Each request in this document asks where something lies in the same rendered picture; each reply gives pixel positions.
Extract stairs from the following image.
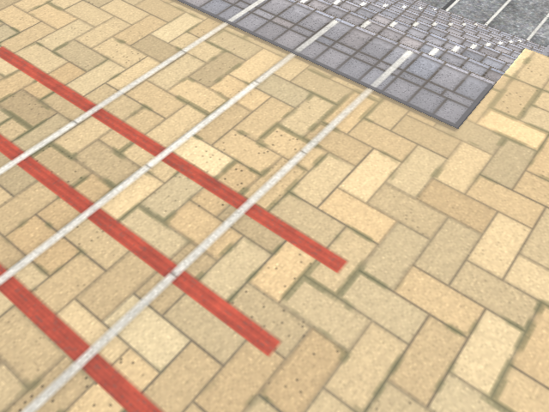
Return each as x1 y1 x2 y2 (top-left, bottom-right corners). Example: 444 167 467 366
296 0 545 82

